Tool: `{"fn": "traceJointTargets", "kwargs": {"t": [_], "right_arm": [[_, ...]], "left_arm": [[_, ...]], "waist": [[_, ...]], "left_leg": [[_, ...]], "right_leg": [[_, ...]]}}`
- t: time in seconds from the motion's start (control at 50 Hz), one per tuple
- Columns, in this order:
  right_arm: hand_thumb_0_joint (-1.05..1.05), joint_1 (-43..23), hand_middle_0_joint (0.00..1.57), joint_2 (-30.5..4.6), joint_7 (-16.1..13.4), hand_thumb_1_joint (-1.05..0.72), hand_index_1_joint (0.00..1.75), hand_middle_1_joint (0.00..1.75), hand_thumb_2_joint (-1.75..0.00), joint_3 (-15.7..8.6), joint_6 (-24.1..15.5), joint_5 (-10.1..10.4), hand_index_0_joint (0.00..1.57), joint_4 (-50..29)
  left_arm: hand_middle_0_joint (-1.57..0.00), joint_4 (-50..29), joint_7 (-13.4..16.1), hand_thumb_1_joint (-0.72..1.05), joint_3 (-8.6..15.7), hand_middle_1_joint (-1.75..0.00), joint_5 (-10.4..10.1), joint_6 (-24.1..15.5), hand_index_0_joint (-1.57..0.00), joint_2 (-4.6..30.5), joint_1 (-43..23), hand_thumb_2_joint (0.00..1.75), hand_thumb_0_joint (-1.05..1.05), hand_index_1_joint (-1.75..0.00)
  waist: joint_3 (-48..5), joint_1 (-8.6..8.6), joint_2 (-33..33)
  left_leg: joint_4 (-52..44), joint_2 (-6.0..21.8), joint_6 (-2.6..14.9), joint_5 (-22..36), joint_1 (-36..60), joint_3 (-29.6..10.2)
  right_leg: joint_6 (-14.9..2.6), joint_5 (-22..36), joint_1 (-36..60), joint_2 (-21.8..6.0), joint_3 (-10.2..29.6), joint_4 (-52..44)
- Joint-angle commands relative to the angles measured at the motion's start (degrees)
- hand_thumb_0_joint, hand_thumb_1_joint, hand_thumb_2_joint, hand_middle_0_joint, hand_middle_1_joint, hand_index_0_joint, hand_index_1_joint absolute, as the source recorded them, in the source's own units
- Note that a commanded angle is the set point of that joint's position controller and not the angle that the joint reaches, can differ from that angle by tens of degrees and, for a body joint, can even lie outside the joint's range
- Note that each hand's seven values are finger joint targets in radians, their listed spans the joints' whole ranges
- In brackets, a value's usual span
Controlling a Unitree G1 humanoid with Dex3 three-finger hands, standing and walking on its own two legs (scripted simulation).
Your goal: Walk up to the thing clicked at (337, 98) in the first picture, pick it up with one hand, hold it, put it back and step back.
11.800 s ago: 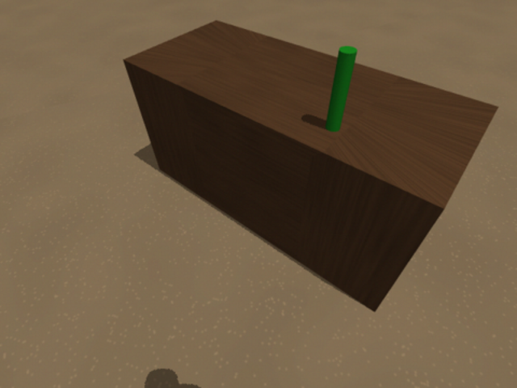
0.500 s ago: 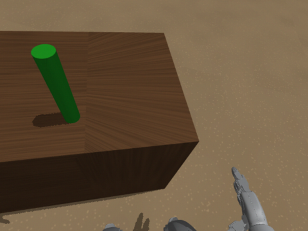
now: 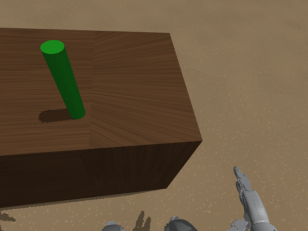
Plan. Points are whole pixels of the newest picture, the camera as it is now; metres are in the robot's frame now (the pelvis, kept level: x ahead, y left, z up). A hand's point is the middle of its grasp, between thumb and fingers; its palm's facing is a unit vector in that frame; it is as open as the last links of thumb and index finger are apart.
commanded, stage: approach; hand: left
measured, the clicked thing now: (67, 86) +0.50 +0.19 +0.06
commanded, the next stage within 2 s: close in in 0.12 s
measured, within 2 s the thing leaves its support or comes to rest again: neither
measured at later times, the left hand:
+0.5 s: hand (57, 103) +0.48 +0.23 +0.02, palm faces +0.11 -0.99 +0.04, open 17.4 cm
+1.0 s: hand (74, 102) +0.48 +0.18 +0.02, palm faces +0.09 -1.00 +0.03, open 17.5 cm
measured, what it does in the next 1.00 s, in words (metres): stands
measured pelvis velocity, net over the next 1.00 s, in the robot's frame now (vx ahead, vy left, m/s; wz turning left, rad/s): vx -0.02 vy -0.01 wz -0.02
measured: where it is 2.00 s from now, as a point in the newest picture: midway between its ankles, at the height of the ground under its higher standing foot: outside the picture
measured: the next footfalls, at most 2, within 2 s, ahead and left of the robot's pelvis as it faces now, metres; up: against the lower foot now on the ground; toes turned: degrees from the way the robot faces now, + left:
none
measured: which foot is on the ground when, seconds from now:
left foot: down 0.00-1.00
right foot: down 0.00-1.00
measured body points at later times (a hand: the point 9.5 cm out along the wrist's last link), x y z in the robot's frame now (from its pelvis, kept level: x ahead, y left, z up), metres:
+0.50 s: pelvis -0.01 +0.00 -0.03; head +0.12 +0.04 +0.40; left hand +0.47 +0.28 +0.02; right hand +0.13 -0.28 -0.03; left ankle +0.02 +0.12 -0.67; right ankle +0.00 -0.16 -0.67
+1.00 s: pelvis -0.02 -0.01 -0.03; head +0.11 +0.03 +0.40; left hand +0.47 +0.24 +0.02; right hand +0.13 -0.28 -0.03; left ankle +0.02 +0.12 -0.67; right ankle +0.00 -0.16 -0.67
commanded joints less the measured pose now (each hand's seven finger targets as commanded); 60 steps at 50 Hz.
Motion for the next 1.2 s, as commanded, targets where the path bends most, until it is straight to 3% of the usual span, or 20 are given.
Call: {"fn": "traceJointTargets", "kwargs": {"t": [0.0, 0.04, 0.14, 0.22, 0.32, 0.36, 0.38, 0.4, 0.5, 0.56, 0.58, 0.62, 0.68, 0.8, 0.92, 1.0, 1.02, 1.08, 1.14, 1.18], "right_arm": [[0.0, -1.2, 0.05, -9.0, -0.6, 0.59, 0.05, 0.05, -0.04, -4.6, -3.6, -0.4, 0.05, -11.8], [0.0, 1.6, 0.05, -11.1, -0.6, 0.6, 0.05, 0.05, -0.04, -6.8, -3.4, -0.5, 0.05, -12.4], [0.0, 5.6, 0.05, -9.8, 0.9, 0.58, 0.05, 0.05, -0.04, -6.6, -2.5, -0.8, 0.05, -15.8], [0.0, 4.3, 0.05, -8.5, 2.1, 0.58, 0.05, 0.05, -0.04, -5.5, -1.8, -1.3, 0.05, -19.5], [0.0, 2.1, 0.05, -11.4, 2.7, 0.56, 0.05, 0.05, -0.05, -10.0, 0.2, -2.5, 0.05, -22.5], [0.0, 3.7, 0.05, -10.5, 3.1, 0.55, 0.05, 0.05, -0.05, -10.4, 1.5, -2.9, 0.05, -21.3], [0.0, 4.4, 0.05, -10.0, 3.3, 0.54, 0.05, 0.05, -0.05, -10.8, 2.2, -3.0, 0.05, -20.6], [0.0, 2.4, 0.05, -10.7, 3.3, 0.54, 0.05, 0.05, -0.05, -11.2, 2.5, -2.9, 0.05, -22.4], [0.0, 2.4, 0.05, -6.2, 3.9, 0.54, 0.05, 0.05, -0.05, -7.5, 4.3, -2.2, 0.05, -22.8], [0.0, 2.4, 0.05, -6.9, 4.0, 0.55, 0.05, 0.05, -0.04, -8.1, 4.3, -1.8, 0.05, -23.7], [0.0, 2.3, 0.05, -7.5, 3.9, 0.56, 0.05, 0.05, -0.04, -8.5, 4.4, -1.5, 0.05, -25.1], [0.0, 4.6, 0.05, -8.8, 4.0, 0.57, 0.05, 0.05, -0.04, -10.5, 4.6, -1.4, 0.05, -25.4], [0.0, 9.9, 0.05, -9.5, 4.2, 0.57, 0.05, 0.05, -0.04, -12.0, 4.4, -1.7, 0.05, -24.6], [0.0, 6.1, 0.05, -7.8, 4.2, 0.56, 0.05, 0.05, -0.04, -10.1, 4.2, -1.7, 0.05, -26.4], [0.0, 2.6, 0.05, -7.8, 4.6, 0.55, 0.05, 0.05, -0.05, -10.8, 5.1, -2.6, 0.05, -26.1], [0.0, 4.9, 0.05, -8.3, 5.2, 0.54, 0.05, 0.05, -0.05, -11.9, 6.4, -2.8, 0.05, -23.2], [0.0, 3.9, 0.05, -8.5, 5.4, 0.54, 0.05, 0.05, -0.05, -11.6, 6.4, -2.7, 0.05, -25.7], [0.0, 4.0, 0.05, -7.7, 5.6, 0.54, 0.05, 0.05, -0.05, -11.1, 6.9, -2.5, 0.05, -27.4], [0.0, 3.0, 0.05, -9.1, 5.1, 0.53, 0.05, 0.05, -0.04, -12.5, 6.9, -2.2, 0.05, -29.2], [0.0, 3.9, 0.05, -7.6, 5.1, 0.53, 0.05, 0.05, -0.04, -10.7, 6.9, -2.1, 0.05, -30.5]], "left_arm": [[-0.05, -9.6, 0.5, -0.6, -2.4, -0.07, -1.5, -4.7, -0.05, 12.8, -20.9, 0.07, 0.0, -0.08], [-0.04, -9.6, 1.5, -0.58, -2.6, -0.07, -1.5, -5.5, -0.04, 12.2, -21.6, 0.07, 0.0, -0.07], [-0.06, -11.6, 5.4, -0.61, -3.7, -0.06, -1.5, -8.7, -0.06, 8.2, -23.7, 0.05, 0.0, -0.07], [-0.05, -14.9, 9.1, -0.58, -4.4, -0.04, -0.5, -11.3, -0.06, 6.7, -26.1, 0.03, 0.0, -0.04], [-0.06, -21.1, 16.3, -0.53, -0.8, -0.05, 2.1, -13.5, -0.06, 11.6, -30.0, 0.05, 0.0, -0.05], [-0.06, -22.3, 19.0, -0.5, -1.3, -0.05, 2.9, -13.5, -0.06, 9.1, -28.5, 0.05, 0.0, -0.05], [-0.06, -20.1, 19.8, -0.49, -3.8, -0.05, 3.1, -12.9, -0.06, 4.3, -26.1, 0.05, 0.0, -0.05], [-0.05, -21.4, 20.9, -0.48, -1.7, -0.05, 3.5, -12.9, -0.06, 6.7, -25.3, 0.05, 0.0, -0.05], [-0.06, -13.8, 21.2, -0.47, -6.5, -0.03, 3.7, -11.6, -0.07, -3.5, -18.8, 0.02, 0.0, -0.02], [-0.05, -12.5, 19.7, -0.5, -8.9, -0.04, 2.4, -11.5, -0.06, -7.0, -21.9, 0.02, 0.0, -0.03], [-0.05, -11.2, 19.9, -0.49, -6.6, -0.04, 2.4, -11.6, -0.06, -3.8, -20.8, 0.02, 0.0, -0.02], [-0.05, -12.1, 20.3, -0.48, -7.9, -0.04, 2.5, -12.1, -0.07, -4.4, -23.0, 0.02, 0.0, -0.02], [-0.05, -15.4, 21.0, -0.49, -9.7, -0.02, 2.7, -12.7, -0.07, -6.7, -26.8, 0.0, 0.0, 0.0], [-0.06, -16.5, 22.8, -0.53, -12.0, -0.02, 4.2, -13.8, -0.07, -6.8, -31.2, 0.0, 0.0, 0.0], [-0.09, -17.0, 26.5, -0.61, -10.5, -0.01, 6.0, -15.1, -0.09, -4.6, -33.7, 0.03, 0.0, -0.02], [-0.11, -8.8, 27.2, -0.61, -11.9, -0.01, 6.6, -13.9, -0.11, -9.2, -27.0, 0.0, 0.0, -0.01], [-0.11, -10.0, 27.4, -0.61, -9.5, -0.01, 6.7, -14.0, -0.11, -6.7, -26.5, 0.0, 0.0, -0.01], [-0.12, -13.9, 27.3, -0.61, -9.9, -0.01, 6.4, -14.5, -0.12, -5.9, -30.7, 0.0, 0.0, -0.01], [-0.35, -15.4, 27.4, -0.5, -8.2, -0.2, 5.8, -15.3, -0.35, -3.3, -32.9, 0.08, 0.0, -0.19], [-0.43, -13.8, 27.8, -0.49, -9.3, -0.27, 5.9, -15.5, -0.44, -5.2, -34.2, 0.13, 0.0, -0.26]], "waist": [[-17.8, -2.54, 12.5], [-17.5, -3.54, 11.3], [-20.2, -4.97, 10.7], [-26.1, -3.78, 14.2], [-34.5, -0.82, 21.5], [-36.7, -0.15, 22.1], [-35.6, -0.32, 20.8], [-35.6, 0.63, 19.3], [-28.5, -1.95, 10.3], [-23.6, -3.9, 5.2], [-22.5, -3.45, 3.9], [-21.3, -4.71, 3.4], [-24.5, -6.84, 6.9], [-27.3, -5.41, 10.5], [-26.6, -3.41, 14.2], [-25.0, -5.0, 11.3], [-26.7, -4.45, 10.4], [-32.1, -4.36, 9.8], [-33.5, -5.15, 8.0], [-31.5, -6.6, 6.2]], "left_leg": [[-7.9, -0.1, 0.27, 14.2, 19.2, 0.5], [-7.5, 0.0, 0.09, 11.7, 18.6, 0.1], [-3.8, -0.4, 0.36, 13.3, 17.4, 0.6], [-1.0, -0.3, -0.13, 19.2, 18.3, 0.5], [0.4, 0.0, -1.26, 24.7, 21.1, -0.1], [0.9, -0.1, -1.11, 26.9, 21.2, 0.3], [0.6, -0.1, -1.01, 27.0, 20.4, 0.3], [0.7, 0.0, -0.96, 28.0, 19.5, 0.3], [1.2, 0.0, 0.5, 25.0, 9.2, 1.2], [0.7, 0.1, 1.3, 18.6, 6.3, 1.3], [0.1, -0.1, 1.38, 15.9, 4.8, 1.7], [-0.2, -0.4, 1.63, 10.7, 3.9, 2.1], [0.6, -0.5, 1.47, 13.2, 10.5, 2.2], [0.7, -0.8, 0.87, 12.7, 12.1, 1.8], [0.3, -0.5, 0.18, 13.1, 10.9, 1.1], [1.0, 0.0, 0.52, 14.6, 9.4, 0.7], [1.4, 0.1, 0.51, 17.0, 8.8, 0.7], [2.2, -0.2, 0.88, 19.2, 9.2, 1.1], [2.7, -0.2, 1.18, 19.4, 7.9, 1.4], [3.0, -0.3, 1.59, 18.3, 6.2, 1.6]], "right_leg": [[-3.49, 9.5, -2.2, 1.9, -2.2, -4.6], [-3.48, 8.3, -4.1, 2.0, -2.4, -4.1], [-3.31, 10.4, -6.0, 1.6, -1.9, -1.8], [-3.61, 13.1, -6.3, 1.3, -1.6, 0.9], [-4.18, 14.6, -4.4, 1.5, -1.5, 3.5], [-4.24, 16.8, -2.2, 1.7, -1.2, 3.6], [-4.38, 16.9, -2.0, 1.8, -1.3, 3.6], [-4.28, 17.7, -1.0, 2.1, -1.5, 3.9], [-3.44, 21.6, 2.4, 2.3, -1.0, 3.9], [-2.95, 17.7, -0.3, 2.4, -0.7, 2.5], [-2.82, 15.9, 0.3, 2.2, -0.5, 2.1], [-2.23, 12.7, -0.1, 1.6, 1.1, 0.7], [-2.56, 14.3, -3.8, 1.8, 0.3, 1.4], [-3.09, 12.7, -3.9, 1.6, -0.1, 2.1], [-3.75, 11.2, -4.3, 1.7, -0.9, 3.4], [-3.64, 12.2, -5.5, 2.2, -1.5, 3.9], [-3.55, 14.5, -4.0, 2.4, -1.6, 4.3], [-3.12, 17.8, 0.0, 2.2, -1.0, 4.6], [-2.79, 19.7, 1.7, 2.2, -0.4, 5.0], [-2.44, 20.2, 1.6, 2.1, 0.2, 4.7]]}}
